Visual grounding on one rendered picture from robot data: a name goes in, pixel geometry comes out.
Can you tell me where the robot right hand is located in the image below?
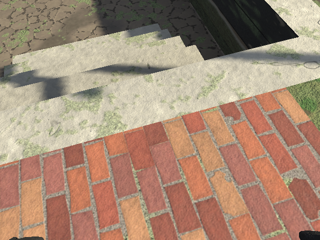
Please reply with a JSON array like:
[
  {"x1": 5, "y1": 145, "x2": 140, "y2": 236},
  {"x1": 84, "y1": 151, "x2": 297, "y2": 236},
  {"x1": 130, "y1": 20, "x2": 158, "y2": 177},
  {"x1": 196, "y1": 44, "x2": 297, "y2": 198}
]
[{"x1": 299, "y1": 230, "x2": 320, "y2": 240}]

